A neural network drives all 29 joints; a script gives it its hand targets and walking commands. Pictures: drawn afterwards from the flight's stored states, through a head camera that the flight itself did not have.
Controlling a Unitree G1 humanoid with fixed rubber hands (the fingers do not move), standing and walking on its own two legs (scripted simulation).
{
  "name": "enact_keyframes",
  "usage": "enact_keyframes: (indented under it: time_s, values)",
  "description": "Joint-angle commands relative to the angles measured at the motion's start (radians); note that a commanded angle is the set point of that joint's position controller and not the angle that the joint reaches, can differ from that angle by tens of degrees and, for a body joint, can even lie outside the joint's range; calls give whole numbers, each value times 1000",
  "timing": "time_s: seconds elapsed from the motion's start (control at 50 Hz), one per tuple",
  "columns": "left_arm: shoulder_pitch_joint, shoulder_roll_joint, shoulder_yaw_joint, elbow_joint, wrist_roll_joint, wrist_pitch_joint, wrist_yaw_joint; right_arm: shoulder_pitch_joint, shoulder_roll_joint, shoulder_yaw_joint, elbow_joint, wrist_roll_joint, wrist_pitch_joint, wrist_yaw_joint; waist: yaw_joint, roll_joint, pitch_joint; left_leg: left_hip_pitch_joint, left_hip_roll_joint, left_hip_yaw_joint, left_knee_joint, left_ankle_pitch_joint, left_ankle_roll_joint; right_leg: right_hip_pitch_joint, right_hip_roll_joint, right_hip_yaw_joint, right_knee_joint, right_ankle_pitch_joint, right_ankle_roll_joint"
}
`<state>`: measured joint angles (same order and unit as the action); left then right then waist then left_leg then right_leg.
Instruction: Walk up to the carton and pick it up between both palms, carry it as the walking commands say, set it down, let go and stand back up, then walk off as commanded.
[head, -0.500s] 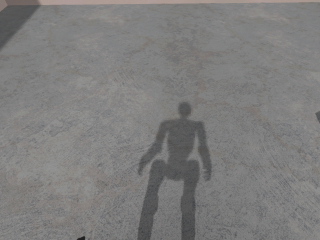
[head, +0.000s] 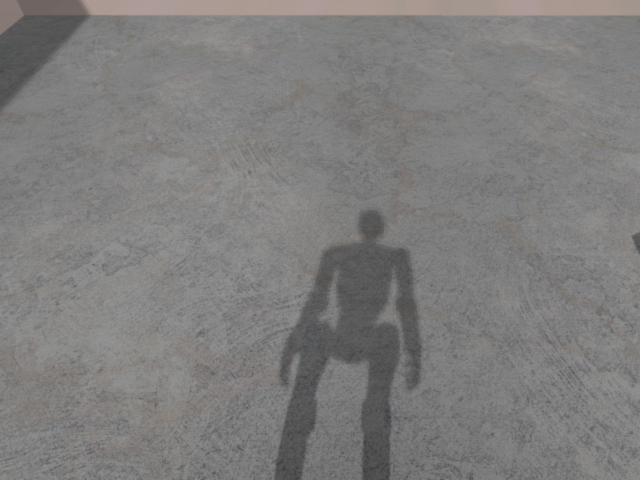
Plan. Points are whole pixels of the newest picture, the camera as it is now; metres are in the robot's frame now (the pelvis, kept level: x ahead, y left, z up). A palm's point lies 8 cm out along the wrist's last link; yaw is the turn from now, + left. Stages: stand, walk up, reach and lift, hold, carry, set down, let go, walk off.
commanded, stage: stand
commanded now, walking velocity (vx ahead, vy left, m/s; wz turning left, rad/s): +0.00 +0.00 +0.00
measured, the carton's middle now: out of the picture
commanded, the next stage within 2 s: walk up in 1.10 s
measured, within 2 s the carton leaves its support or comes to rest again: neither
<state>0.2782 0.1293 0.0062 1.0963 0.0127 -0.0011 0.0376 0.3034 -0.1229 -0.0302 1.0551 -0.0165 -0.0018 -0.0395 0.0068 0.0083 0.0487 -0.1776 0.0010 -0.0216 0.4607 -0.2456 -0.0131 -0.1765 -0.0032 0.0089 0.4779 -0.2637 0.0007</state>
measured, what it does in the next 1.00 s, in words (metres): stands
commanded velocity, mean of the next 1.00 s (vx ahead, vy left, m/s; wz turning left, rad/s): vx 0.00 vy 0.00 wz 0.00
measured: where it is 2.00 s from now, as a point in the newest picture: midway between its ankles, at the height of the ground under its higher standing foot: outside the picture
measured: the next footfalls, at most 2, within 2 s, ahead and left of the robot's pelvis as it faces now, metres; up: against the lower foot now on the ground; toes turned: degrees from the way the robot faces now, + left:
right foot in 1.68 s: +0.12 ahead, -0.29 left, +0.00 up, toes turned -29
left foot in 2.00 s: +0.36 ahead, -0.16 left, +0.00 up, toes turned -31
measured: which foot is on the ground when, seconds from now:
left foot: down 0.00-1.00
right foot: down 0.00-1.00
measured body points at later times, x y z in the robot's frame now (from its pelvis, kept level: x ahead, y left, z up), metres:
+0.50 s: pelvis +0.00 +0.00 +0.00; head +0.01 -0.01 +0.45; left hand -0.02 +0.21 -0.16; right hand -0.03 -0.20 -0.17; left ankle +0.00 +0.13 -0.74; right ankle +0.00 -0.12 -0.74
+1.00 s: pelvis +0.00 +0.00 +0.00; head +0.01 -0.01 +0.45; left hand -0.04 +0.20 -0.16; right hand -0.03 -0.20 -0.17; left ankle +0.00 +0.13 -0.74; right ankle +0.00 -0.12 -0.74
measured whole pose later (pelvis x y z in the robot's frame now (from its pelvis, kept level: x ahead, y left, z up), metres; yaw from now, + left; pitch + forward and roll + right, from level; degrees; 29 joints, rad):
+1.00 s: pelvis +0.00 +0.00 +0.00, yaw +0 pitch -2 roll +0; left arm 0.31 0.09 0.00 1.19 0.01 -0.01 0.04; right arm 0.31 -0.10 -0.01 1.15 -0.01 -0.01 -0.05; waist 0.00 0.02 0.05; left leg -0.18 0.00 -0.02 0.44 -0.23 -0.01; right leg -0.17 0.00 0.01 0.44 -0.24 0.00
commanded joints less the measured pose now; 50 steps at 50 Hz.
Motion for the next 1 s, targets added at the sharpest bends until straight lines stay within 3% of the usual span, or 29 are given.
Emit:
enact_keyframes:
  time_s: [0.0, 0.06, 0.1, 0.12, 0.14, 0.18, 0.2, 0.28, 0.3, 0.32, 0.34, 0.36, 0.38, 0.4, 0.44, 0.48, 0.52, 0.54, 0.58, 0.6, 0.62, 0.68, 0.7, 0.76, 0.78, 0.9, 0.94, 0.96, 0.98]
  values:
    - [72, 86, 20, 7, -8, -2, 12, 31, -34, 2, 3, 1, -12, -4, 5, 18, 40, -27, 55, -53, -89, 99, 44, -35, -70, 71, -111, 98, -37]
    - [55, 75, 9, 17, 1, -8, 14, 79, -95, -15, 21, 8, -8, 0, -20, -39, 79, -30, 56, -62, -94, 77, 47, -57, -66, 69, -115, 87, -36]
    - [79, 89, 17, 27, -1, -6, 12, 49, -98, -11, 26, 1, -9, -8, -2, 17, 75, -35, 58, -56, -100, 65, 48, -59, -63, 77, -120, 84, -38]
    - [43, 55, 2, 25, -3, -5, 10, 98, -51, -1, 37, 6, -13, -7, -29, -10, 75, -27, 62, -61, -94, 67, 53, -64, -66, 68, -110, 60, -35]
    - [74, 56, 11, 31, -9, -6, 10, 79, -68, -2, 49, 4, -14, -4, -1, 22, 55, -62, 64, -79, -109, 12, 53, -26, -57, 70, -108, 73, -33]
    - [68, 82, 17, 35, -5, -7, 5, 38, -50, 10, 36, 0, -5, -7, 3, -22, 55, -66, 64, -72, -112, 53, 58, -17, -66, 59, -119, 65, -28]
    - [41, 100, 20, 30, 0, -7, 4, 66, -64, 3, 38, 5, -7, -4, -14, -18, 19, -25, 58, -61, -98, 56, 52, -31, -66, 76, -136, 50, -28]
    - [70, 46, 2, 44, 1, -6, 8, 58, -98, -12, 55, 2, -6, -6, -5, -34, 43, -29, 52, -53, -97, 53, 44, -38, -63, 73, -124, 67, -34]
    - [56, 61, 9, 38, -1, -6, 12, 83, -53, 4, 65, 10, -10, -9, -21, 0, 45, -36, 67, -60, -107, 63, 48, -54, -67, 71, -120, 82, -33]
    - [79, 48, 12, 55, -4, -2, 12, 96, -51, 10, 74, 6, -11, -7, -9, -10, 55, -50, 69, -69, -112, 20, 48, -44, -61, 68, -121, 78, -30]
    - [86, 74, 11, 54, 2, -3, 15, 84, -48, 11, 74, -2, -8, -11, -15, 37, 72, -42, 69, -67, -111, 18, 53, -79, -63, 68, -130, 55, -34]
    - [86, 41, 7, 61, -11, -1, 14, 77, -30, 17, 70, 6, -6, -8, -5, -10, 70, -56, 77, -81, -114, -6, 55, -69, -68, 78, -125, 33, -44]
    - [85, 73, 18, 60, -2, -4, 13, 78, -69, 8, 77, 1, -5, -8, -9, 37, 41, -43, 61, -61, -115, 17, 46, -45, -61, 74, -120, 57, -38]
    - [64, 79, 18, 50, 2, -5, 14, 59, -37, 15, 65, 1, -6, -4, -6, 13, 32, -50, 61, -56, -115, 53, 39, -18, -74, 76, -100, 72, -41]
    - [78, 75, 24, 46, -5, -10, 9, 64, -45, 13, 72, -4, -18, -3, 8, 32, 5, -53, 72, -64, -111, 76, 53, 14, -70, 73, -114, 113, -38]
    - [92, 19, 8, 60, -6, -6, 7, 96, -54, 5, 84, 4, -18, -10, -6, -39, 20, -10, 71, -63, -99, 92, 47, -36, -65, 67, -130, 88, -34]
    - [80, 56, 23, 55, -11, -12, 11, 53, -39, 16, 76, 1, -18, -6, 6, 16, 27, -55, 70, -66, -114, 74, 52, 2, -65, 71, -110, 113, -35]
    - [72, 44, 8, 56, -2, -9, 11, 74, -75, 5, 81, 0, -12, -6, -15, -9, 55, -54, 66, -57, -116, 79, 48, -34, -69, 60, -122, 97, -32]
    - [91, 64, 19, 57, -4, -9, 6, 68, -47, 10, 87, -10, -14, -7, 10, 16, 42, -56, 71, -61, -103, 65, 47, -11, -69, 69, -124, 105, -23]
    - [100, 35, 10, 71, -3, -5, 14, 85, -38, 10, 82, 7, -19, -2, -13, -31, 49, -23, 62, -58, -108, 101, 41, -38, -70, 67, -126, 103, -30]
    - [85, 66, 20, 69, -6, -5, 9, 99, -25, 19, 86, 1, -17, -3, -8, -39, 56, -36, 67, -61, -114, 103, 47, -24, -75, 68, -127, 108, -29]
    - [130, 32, 8, 84, -5, -5, 14, 112, -35, 13, 98, 8, -11, -7, -8, -1, 67, -34, 63, -65, -113, 86, 44, -45, -65, 63, -120, 101, -24]
    - [121, 38, 12, 91, -7, -2, 10, 87, -40, 15, 91, 5, -10, -7, 5, -47, 68, -21, 67, -63, -108, 77, 47, -57, -59, 56, -120, 105, -22]
    - [95, 35, 7, 71, -3, -11, 13, 96, -39, 12, 90, 7, -17, -11, -15, 37, 66, -55, 62, -55, -110, 92, 47, -27, -73, 79, -120, 129, -34]
    - [82, 34, 12, 68, -4, -10, 8, 80, -20, 21, 92, -3, -16, -9, 1, 19, 42, -58, 66, -67, -109, 80, 50, -8, -74, 70, -124, 109, -36]
    - [125, 19, 5, 78, -4, -14, 9, 122, -21, 21, 100, 6, -9, -12, -4, -39, 62, -43, 72, -64, -100, 100, 53, -30, -71, 70, -124, 109, -32]
    - [134, 34, 7, 93, -3, -13, 12, 82, -55, 7, 95, 3, -8, -11, 7, -2, 44, -40, 67, -53, -114, 52, 56, -22, -79, 74, -133, 79, -36]
    - [103, 44, 7, 84, -2, -12, 11, 88, -71, -2, 90, 5, -12, -10, -12, -13, 42, 0, 66, -62, -107, 87, 53, -53, -66, 70, -134, 78, -27]
    - [126, 53, 14, 75, -1, -16, 12, 92, -50, 7, 93, -1, -16, -7, 6, 8, 14, 11, 70, -64, -108, 96, 53, -35, -66, 69, -124, 99, -30]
